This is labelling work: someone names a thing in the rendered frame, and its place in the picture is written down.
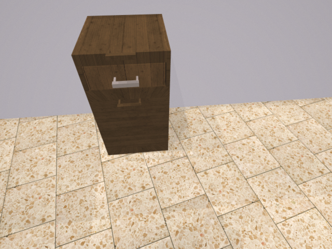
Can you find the cabinet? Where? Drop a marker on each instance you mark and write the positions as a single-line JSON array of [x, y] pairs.
[[127, 131]]

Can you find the drawer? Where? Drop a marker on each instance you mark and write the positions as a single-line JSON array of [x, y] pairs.
[[101, 77]]

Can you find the handle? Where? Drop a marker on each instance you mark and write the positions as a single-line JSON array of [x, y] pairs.
[[129, 106], [125, 84], [120, 56]]

